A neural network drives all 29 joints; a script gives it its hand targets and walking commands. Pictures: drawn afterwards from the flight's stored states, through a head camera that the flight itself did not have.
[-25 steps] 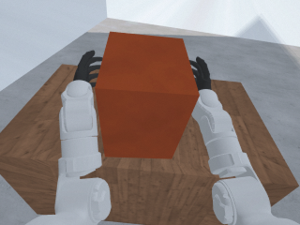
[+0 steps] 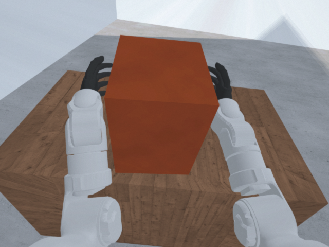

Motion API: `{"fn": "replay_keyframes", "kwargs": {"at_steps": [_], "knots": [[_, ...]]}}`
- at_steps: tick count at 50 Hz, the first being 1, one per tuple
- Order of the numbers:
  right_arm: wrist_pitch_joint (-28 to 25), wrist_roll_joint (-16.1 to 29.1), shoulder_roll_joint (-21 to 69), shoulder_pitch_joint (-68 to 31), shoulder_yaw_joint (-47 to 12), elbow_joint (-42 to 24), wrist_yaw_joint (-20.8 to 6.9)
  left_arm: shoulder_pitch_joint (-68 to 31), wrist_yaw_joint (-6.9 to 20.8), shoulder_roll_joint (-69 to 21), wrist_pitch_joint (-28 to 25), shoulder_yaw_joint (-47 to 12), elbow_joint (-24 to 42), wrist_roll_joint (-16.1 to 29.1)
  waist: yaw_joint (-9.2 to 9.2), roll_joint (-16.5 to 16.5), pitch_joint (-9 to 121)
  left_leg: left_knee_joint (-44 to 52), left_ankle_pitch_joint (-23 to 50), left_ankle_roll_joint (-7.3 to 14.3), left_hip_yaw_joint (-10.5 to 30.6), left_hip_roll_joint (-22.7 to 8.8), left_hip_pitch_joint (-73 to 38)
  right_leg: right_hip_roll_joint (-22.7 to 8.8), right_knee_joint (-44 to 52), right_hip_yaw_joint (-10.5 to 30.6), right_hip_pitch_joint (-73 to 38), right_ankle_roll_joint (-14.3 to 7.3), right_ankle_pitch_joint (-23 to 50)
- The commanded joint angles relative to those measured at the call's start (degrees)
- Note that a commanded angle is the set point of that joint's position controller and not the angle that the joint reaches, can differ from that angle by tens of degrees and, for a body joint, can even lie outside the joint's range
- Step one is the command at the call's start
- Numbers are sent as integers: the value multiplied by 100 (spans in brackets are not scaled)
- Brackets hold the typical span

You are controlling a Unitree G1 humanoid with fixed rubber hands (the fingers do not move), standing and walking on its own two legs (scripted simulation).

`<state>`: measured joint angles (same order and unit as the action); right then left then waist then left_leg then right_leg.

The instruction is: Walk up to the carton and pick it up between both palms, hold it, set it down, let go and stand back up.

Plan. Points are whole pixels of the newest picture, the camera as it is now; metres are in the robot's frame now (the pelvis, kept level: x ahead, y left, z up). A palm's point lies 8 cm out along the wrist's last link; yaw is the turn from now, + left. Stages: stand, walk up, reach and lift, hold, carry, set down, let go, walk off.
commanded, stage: hold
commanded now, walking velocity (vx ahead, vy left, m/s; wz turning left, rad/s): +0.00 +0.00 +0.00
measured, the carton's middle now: (156, 109) +0.40 +0.01 +0.15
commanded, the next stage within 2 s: set down in 0.94 s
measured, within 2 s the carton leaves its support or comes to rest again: neither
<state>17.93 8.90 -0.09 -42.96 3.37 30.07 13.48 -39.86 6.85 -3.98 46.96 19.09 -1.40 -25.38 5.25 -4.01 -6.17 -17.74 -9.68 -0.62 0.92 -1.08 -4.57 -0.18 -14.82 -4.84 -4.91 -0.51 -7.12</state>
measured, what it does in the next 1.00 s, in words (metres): stands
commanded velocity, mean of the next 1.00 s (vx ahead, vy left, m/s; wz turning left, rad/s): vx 0.00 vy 0.00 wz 0.00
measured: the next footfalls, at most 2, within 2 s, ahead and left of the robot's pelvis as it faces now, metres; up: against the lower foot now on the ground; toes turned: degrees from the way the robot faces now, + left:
none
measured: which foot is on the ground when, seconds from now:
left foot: down 0.00-1.00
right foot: down 0.00-1.00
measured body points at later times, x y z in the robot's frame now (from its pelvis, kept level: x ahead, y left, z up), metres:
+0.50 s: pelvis +0.01 +0.00 +0.00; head -0.05 +0.03 +0.44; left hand +0.38 +0.15 +0.24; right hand +0.38 -0.14 +0.24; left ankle +0.02 +0.13 -0.75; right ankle +0.03 -0.11 -0.75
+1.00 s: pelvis +0.01 +0.00 +0.00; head -0.05 +0.02 +0.44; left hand +0.38 +0.14 +0.24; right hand +0.38 -0.15 +0.24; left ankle +0.02 +0.13 -0.75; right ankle +0.03 -0.11 -0.75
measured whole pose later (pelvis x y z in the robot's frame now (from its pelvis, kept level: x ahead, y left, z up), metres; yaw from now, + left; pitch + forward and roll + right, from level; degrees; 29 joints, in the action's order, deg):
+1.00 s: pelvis +0.01 +0.00 +0.00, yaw +0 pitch -12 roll -1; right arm 20.8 9.9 -0.8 -45.2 3.7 30.4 14.2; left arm -41.0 7.2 -3.6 46.3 20.1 -4.3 -24.8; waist 5.8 -3.2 -3.6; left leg -17.6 -10.2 -0.6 0.5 -1.2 -4.5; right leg -0.1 -15.0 -4.5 -4.5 -0.4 -7.6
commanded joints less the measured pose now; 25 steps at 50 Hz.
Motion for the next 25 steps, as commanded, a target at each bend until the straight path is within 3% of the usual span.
{"fn": "replay_keyframes", "kwargs": {"at_steps": [1,3,6,16,25], "knots": [[-375,393,2803,-4343,-1833,-1622,-669,-3505,683,-2453,-352,-2423,68,1087,135,489,2270,242,825,13,-477,355,444,307,-10,-229,-787,257,385],[-346,435,2855,-4224,-1883,-1568,-680,-3431,600,-2577,-423,-2533,42,1137,161,556,2345,200,921,-7,-432,329,345,336,-26,-208,-764,224,456],[-197,389,2813,-4093,-1794,-1131,-679,-3385,612,-2455,-386,-2209,-297,949,82,407,1969,337,589,67,-446,332,510,292,26,-153,-731,260,257],[3,707,2859,-3943,-2047,-1345,-568,-3191,780,-2401,-256,-2083,-5,902,70,333,2042,207,1317,-8,-450,387,323,343,-49,-112,-1013,304,1043],[92,720,2838,-4013,-2017,-1439,-587,-3354,763,-2456,-228,-2237,106,987,84,432,1999,267,1030,-29,-445,350,441,369,-32,-119,-824,251,609]]}}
